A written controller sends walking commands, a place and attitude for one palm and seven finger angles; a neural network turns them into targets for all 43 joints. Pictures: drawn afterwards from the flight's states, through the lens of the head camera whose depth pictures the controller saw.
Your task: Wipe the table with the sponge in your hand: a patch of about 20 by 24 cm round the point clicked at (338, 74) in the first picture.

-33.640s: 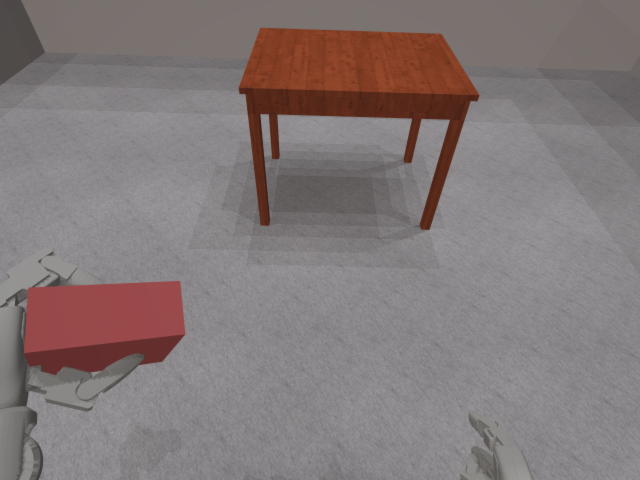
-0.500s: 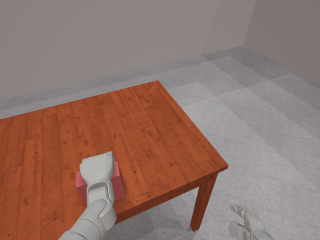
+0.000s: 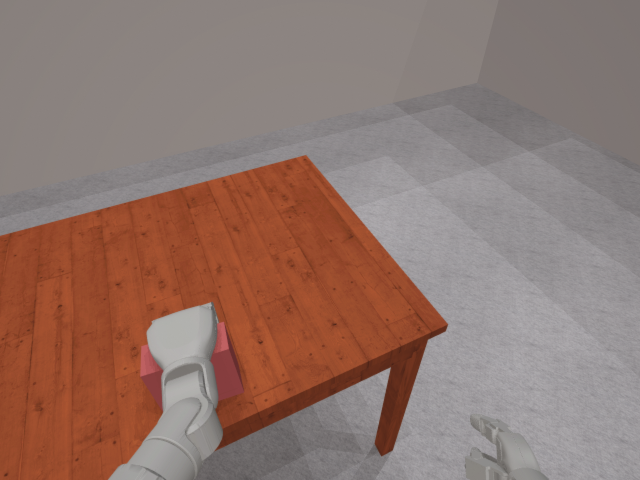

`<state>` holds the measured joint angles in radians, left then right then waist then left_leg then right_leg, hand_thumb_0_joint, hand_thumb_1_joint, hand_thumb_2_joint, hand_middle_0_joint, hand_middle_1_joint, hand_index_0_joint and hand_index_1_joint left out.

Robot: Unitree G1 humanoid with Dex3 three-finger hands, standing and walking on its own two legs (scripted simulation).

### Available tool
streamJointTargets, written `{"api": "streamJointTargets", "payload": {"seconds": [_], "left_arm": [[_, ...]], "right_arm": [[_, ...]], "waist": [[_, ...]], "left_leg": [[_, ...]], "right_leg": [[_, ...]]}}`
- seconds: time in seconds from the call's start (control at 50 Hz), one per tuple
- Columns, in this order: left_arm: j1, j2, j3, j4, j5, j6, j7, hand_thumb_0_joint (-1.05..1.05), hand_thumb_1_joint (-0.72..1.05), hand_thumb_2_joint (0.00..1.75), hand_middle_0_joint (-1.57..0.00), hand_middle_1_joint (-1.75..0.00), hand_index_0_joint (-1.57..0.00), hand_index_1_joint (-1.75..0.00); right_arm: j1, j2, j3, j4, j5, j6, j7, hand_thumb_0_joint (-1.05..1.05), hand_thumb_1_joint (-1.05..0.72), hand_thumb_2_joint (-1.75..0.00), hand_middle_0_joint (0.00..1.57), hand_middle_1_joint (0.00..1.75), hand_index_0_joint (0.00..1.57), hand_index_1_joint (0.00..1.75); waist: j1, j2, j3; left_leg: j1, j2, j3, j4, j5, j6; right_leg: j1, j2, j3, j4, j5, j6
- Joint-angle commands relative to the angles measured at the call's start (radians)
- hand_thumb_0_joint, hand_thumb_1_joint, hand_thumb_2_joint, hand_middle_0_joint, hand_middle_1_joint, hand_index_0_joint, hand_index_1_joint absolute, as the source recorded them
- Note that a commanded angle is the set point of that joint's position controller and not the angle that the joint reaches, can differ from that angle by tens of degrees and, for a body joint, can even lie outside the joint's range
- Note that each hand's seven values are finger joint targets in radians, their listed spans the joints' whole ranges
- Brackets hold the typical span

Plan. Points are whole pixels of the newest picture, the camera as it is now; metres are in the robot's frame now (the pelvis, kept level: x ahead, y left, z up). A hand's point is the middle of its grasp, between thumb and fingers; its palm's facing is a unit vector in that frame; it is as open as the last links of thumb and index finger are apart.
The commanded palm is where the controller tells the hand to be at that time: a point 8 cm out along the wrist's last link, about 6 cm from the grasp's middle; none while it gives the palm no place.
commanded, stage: wipe back along the third lane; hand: left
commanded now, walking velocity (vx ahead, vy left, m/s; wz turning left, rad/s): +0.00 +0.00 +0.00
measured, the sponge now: (198, 377) +0.28 +0.22 -0.06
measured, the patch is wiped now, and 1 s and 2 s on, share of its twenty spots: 0.95 0.95 0.95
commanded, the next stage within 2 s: slide back across to the middle lane in 0.30 s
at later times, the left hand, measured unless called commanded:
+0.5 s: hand (194, 359) +0.28 +0.22 -0.02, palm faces -0.05 -0.10 -0.99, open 9.5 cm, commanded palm +0.23 +0.21 +0.02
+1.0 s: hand (169, 374) +0.26 +0.24 -0.01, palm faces -0.05 -0.15 -0.99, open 9.5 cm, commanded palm +0.21 +0.25 +0.03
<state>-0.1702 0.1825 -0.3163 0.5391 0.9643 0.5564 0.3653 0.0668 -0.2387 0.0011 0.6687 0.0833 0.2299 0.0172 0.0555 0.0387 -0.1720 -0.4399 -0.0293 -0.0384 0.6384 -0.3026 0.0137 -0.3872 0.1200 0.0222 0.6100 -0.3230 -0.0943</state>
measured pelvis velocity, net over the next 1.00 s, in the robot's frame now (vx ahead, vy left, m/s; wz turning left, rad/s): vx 0.01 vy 0.01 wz -0.01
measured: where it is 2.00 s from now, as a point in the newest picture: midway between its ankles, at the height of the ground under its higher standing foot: outside the picture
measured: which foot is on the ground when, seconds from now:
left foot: down 0.00-1.00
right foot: down 0.00-1.00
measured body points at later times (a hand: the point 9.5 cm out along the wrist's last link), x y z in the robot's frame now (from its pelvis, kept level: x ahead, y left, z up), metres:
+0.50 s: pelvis -0.01 +0.01 +0.00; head -0.03 +0.00 +0.45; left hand +0.28 +0.22 +0.04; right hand +0.21 -0.20 -0.09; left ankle +0.01 +0.11 -0.72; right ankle -0.01 -0.06 -0.72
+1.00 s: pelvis +0.01 +0.01 +0.01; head -0.02 -0.01 +0.45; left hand +0.25 +0.24 +0.04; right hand +0.24 -0.20 -0.07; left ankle +0.01 +0.11 -0.72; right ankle -0.01 -0.06 -0.72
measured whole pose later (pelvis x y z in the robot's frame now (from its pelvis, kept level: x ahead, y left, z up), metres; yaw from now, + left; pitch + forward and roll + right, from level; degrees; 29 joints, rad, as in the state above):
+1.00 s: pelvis +0.01 +0.01 +0.01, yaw -1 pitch +3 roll +0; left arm 0.02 0.22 -0.25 0.35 0.97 0.50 0.32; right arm 0.03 -0.23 0.02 0.65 0.08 0.19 0.02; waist 0.07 0.04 -0.15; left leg -0.35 -0.04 -0.02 0.59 -0.30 0.03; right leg -0.30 0.11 0.05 0.56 -0.31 -0.08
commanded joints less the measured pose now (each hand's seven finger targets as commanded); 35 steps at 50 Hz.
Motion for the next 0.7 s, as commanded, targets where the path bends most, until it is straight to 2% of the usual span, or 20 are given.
{"api": "streamJointTargets", "payload": {"seconds": [0.0, 0.02, 0.04, 0.06, 0.16, 0.22, 0.24, 0.3, 0.34, 0.38, 0.42, 0.44, 0.5, 0.52, 0.54, 0.56, 0.6, 0.64, 0.66, 0.68], "left_arm": [[-0.050, 0.019, 0.013, -0.029, -0.025, -0.001, -0.024, 0.00, 0.10, 1.30, -1.20, -1.60, -1.20, -1.60], [-0.056, 0.020, 0.010, -0.025, -0.020, -0.002, -0.024, 0.00, 0.10, 1.30, -1.20, -1.60, -1.20, -1.60], [-0.047, 0.041, 0.037, -0.030, -0.019, -0.002, -0.024, 0.00, 0.10, 1.30, -1.20, -1.60, -1.20, -1.60], [-0.067, 0.007, -0.006, -0.038, -0.014, -0.003, -0.024, 0.00, 0.10, 1.30, -1.20, -1.60, -1.20, -1.60], [-0.062, 0.008, 0.000, -0.028, -0.010, 0.004, -0.017, 0.00, 0.10, 1.30, -1.20, -1.60, -1.20, -1.60], [-0.045, -0.004, -0.008, -0.025, -0.015, 0.007, -0.016, 0.00, 0.10, 1.30, -1.20, -1.60, -1.20, -1.60], [-0.047, 0.027, 0.028, -0.035, -0.018, 0.004, -0.016, 0.00, 0.10, 1.30, -1.20, -1.60, -1.20, -1.60], [-0.062, -0.016, -0.024, -0.032, -0.013, 0.013, -0.014, 0.00, 0.10, 1.30, -1.20, -1.60, -1.20, -1.60], [-0.074, 0.012, 0.007, -0.032, -0.009, 0.018, -0.013, 0.00, 0.10, 1.30, -1.20, -1.60, -1.20, -1.60], [-0.075, -0.019, -0.028, -0.027, -0.003, 0.023, -0.012, 0.00, 0.10, 1.30, -1.20, -1.60, -1.20, -1.60], [-0.043, 0.004, -0.005, -0.062, -0.006, 0.025, -0.011, 0.00, 0.10, 1.30, -1.20, -1.60, -1.20, -1.60], [-0.052, 0.047, 0.037, -0.082, -0.009, 0.025, -0.010, 0.00, 0.10, 1.30, -1.20, -1.60, -1.20, -1.60], [-0.071, 0.037, 0.022, -0.099, -0.014, 0.031, -0.008, 0.00, 0.10, 1.30, -1.20, -1.60, -1.20, -1.60], [-0.053, 0.068, 0.055, -0.099, -0.012, 0.035, -0.007, 0.00, 0.10, 1.30, -1.20, -1.60, -1.20, -1.60], [-0.034, 0.106, 0.094, -0.126, -0.013, 0.037, -0.007, 0.00, 0.10, 1.30, -1.20, -1.60, -1.20, -1.60], [-0.048, 0.079, 0.059, -0.139, -0.010, 0.036, -0.008, 0.00, 0.10, 1.30, -1.20, -1.60, -1.20, -1.60], [-0.028, 0.085, 0.062, -0.161, -0.005, 0.039, -0.013, 0.00, 0.10, 1.30, -1.20, -1.60, -1.20, -1.60], [0.008, 0.142, 0.117, -0.188, 0.000, 0.039, -0.018, 0.00, 0.10, 1.30, -1.20, -1.60, -1.20, -1.60], [0.001, 0.119, 0.082, -0.206, 0.008, 0.039, -0.022, 0.00, 0.10, 1.30, -1.20, -1.60, -1.20, -1.60], [-0.006, 0.106, 0.067, -0.207, 0.010, 0.040, -0.027, 0.00, 0.10, 1.30, -1.20, -1.60, -1.20, -1.60]], "right_arm": [[-0.194, -0.105, -0.036, -0.173, 0.005, -0.053, -0.006, 0.00, -0.90, -0.90, 0.20, 0.30, 0.20, 0.30], [-0.198, -0.106, -0.036, -0.171, 0.005, -0.053, -0.006, 0.00, -0.90, -0.90, 0.20, 0.30, 0.20, 0.30], [-0.200, -0.110, -0.038, -0.173, 0.005, -0.053, -0.006, 0.00, -0.90, -0.90, 0.20, 0.30, 0.20, 0.30], [-0.200, -0.104, -0.037, -0.177, 0.004, -0.055, -0.005, 0.00, -0.90, -0.90, 0.20, 0.30, 0.20, 0.30], [-0.196, -0.105, -0.038, -0.180, 0.004, -0.055, 0.000, 0.00, -0.90, -0.90, 0.20, 0.30, 0.20, 0.30], [-0.199, -0.104, -0.037, -0.181, 0.003, -0.055, 0.001, 0.00, -0.90, -0.90, 0.20, 0.30, 0.20, 0.30], [-0.205, -0.109, -0.040, -0.180, 0.003, -0.055, 0.001, 0.00, -0.90, -0.90, 0.20, 0.30, 0.20, 0.30], [-0.205, -0.101, -0.035, -0.182, 0.005, -0.051, 0.002, 0.00, -0.90, -0.90, 0.20, 0.30, 0.20, 0.30], [-0.212, -0.106, -0.036, -0.181, 0.004, -0.050, 0.005, 0.00, -0.90, -0.90, 0.20, 0.30, 0.20, 0.30], [-0.207, -0.101, -0.035, -0.182, 0.005, -0.048, 0.007, 0.00, -0.90, -0.90, 0.20, 0.30, 0.20, 0.30], [-0.218, -0.099, -0.036, -0.192, 0.005, -0.047, 0.009, 0.00, -0.90, -0.90, 0.20, 0.30, 0.20, 0.30], [-0.229, -0.104, -0.038, -0.194, 0.004, -0.046, 0.007, 0.00, -0.90, -0.90, 0.20, 0.30, 0.20, 0.30], [-0.226, -0.097, -0.034, -0.195, 0.007, -0.045, 0.004, 0.00, -0.90, -0.90, 0.20, 0.30, 0.20, 0.30], [-0.227, -0.100, -0.033, -0.192, 0.008, -0.045, 0.002, 0.00, -0.90, -0.90, 0.20, 0.30, 0.20, 0.30], [-0.241, -0.104, -0.033, -0.196, 0.006, -0.045, 0.001, 0.00, -0.90, -0.90, 0.20, 0.30, 0.20, 0.30], [-0.236, -0.098, -0.030, -0.197, 0.005, -0.046, -0.002, 0.00, -0.90, -0.90, 0.20, 0.30, 0.20, 0.30], [-0.238, -0.098, -0.029, -0.199, 0.006, -0.048, -0.001, 0.00, -0.90, -0.90, 0.20, 0.30, 0.20, 0.30], [-0.252, -0.104, -0.029, -0.201, 0.006, -0.053, 0.001, 0.00, -0.90, -0.90, 0.20, 0.30, 0.20, 0.30], [-0.251, -0.098, -0.025, -0.204, 0.005, -0.053, 0.000, 0.00, -0.90, -0.90, 0.20, 0.30, 0.20, 0.30], [-0.254, -0.096, -0.025, -0.202, 0.007, -0.055, 0.001, 0.00, -0.90, -0.90, 0.20, 0.30, 0.20, 0.30]], "waist": [[0.002, -0.139, -0.098], [-0.002, -0.148, -0.094], [0.011, -0.142, -0.112], [-0.005, -0.119, -0.093], [0.004, -0.111, -0.082], [0.006, -0.143, -0.101], [0.015, -0.131, -0.116], [-0.002, -0.134, -0.081], [0.013, -0.101, -0.084], [0.005, -0.109, -0.082], [0.020, -0.108, -0.110], [0.033, -0.086, -0.124], [0.018, -0.092, -0.101], [0.026, -0.108, -0.106], [0.045, -0.076, -0.121], [0.029, -0.092, -0.123], [0.027, -0.096, -0.106], [0.049, -0.083, -0.118], [0.034, -0.062, -0.097], [0.030, -0.074, -0.079]], "left_leg": [[0.025, -0.026, -0.003, -0.041, 0.147, 0.034], [0.026, -0.025, -0.002, -0.037, 0.146, 0.034], [0.025, -0.025, -0.008, -0.043, 0.150, 0.033], [0.034, -0.024, -0.003, -0.041, 0.142, 0.035], [0.036, -0.021, -0.008, -0.046, 0.130, 0.034], [0.034, -0.022, -0.007, -0.038, 0.143, 0.033], [0.034, -0.021, -0.012, -0.042, 0.147, 0.032], [0.033, -0.019, -0.009, -0.042, 0.129, 0.033], [0.038, -0.017, -0.016, -0.048, 0.132, 0.030], [0.047, -0.015, -0.015, -0.044, 0.139, 0.030], [0.058, -0.016, -0.016, -0.047, 0.149, 0.030], [0.062, -0.015, -0.021, -0.055, 0.151, 0.030], [0.076, -0.015, -0.016, -0.060, 0.140, 0.033], [0.073, -0.017, -0.017, -0.062, 0.147, 0.032], [0.077, -0.017, -0.022, -0.072, 0.154, 0.030], [0.091, -0.018, -0.016, -0.069, 0.162, 0.034], [0.101, -0.017, -0.019, -0.074, 0.180, 0.034], [0.110, -0.019, -0.026, -0.080, 0.203, 0.032], [0.115, -0.019, -0.024, -0.084, 0.198, 0.033], [0.124, -0.017, -0.025, -0.085, 0.201, 0.035]], "right_leg": [[0.097, -0.074, 0.108, -0.106, 0.367, 0.012], [0.093, -0.076, 0.111, -0.109, 0.370, 0.013], [0.099, -0.071, 0.116, -0.107, 0.367, 0.007], [0.079, -0.073, 0.104, -0.104, 0.346, 0.010], [0.058, -0.064, 0.088, -0.102, 0.291, 0.005], [0.071, -0.066, 0.088, -0.099, 0.322, 0.008], [0.077, -0.064, 0.097, -0.099, 0.332, 0.003], [0.051, -0.065, 0.084, -0.103, 0.288, 0.008], [0.040, -0.059, 0.080, -0.099, 0.275, -0.001], [0.032, -0.059, 0.063, -0.091, 0.269, 0.001], [0.059, -0.060, 0.067, -0.091, 0.273, 0.000], [0.065, -0.056, 0.073, -0.092, 0.266, -0.005], [0.067, -0.056, 0.066, -0.103, 0.243, 0.001], [0.085, -0.058, 0.074, -0.106, 0.259, 0.002], [0.098, -0.056, 0.080, -0.106, 0.261, -0.004], [0.108, -0.058, 0.074, -0.104, 0.276, 0.001], [0.112, -0.058, 0.076, -0.109, 0.303, 0.000], [0.137, -0.057, 0.090, -0.111, 0.336, -0.006], [0.127, -0.058, 0.080, -0.107, 0.321, -0.004], [0.117, -0.057, 0.075, -0.116, 0.317, -0.003]]}}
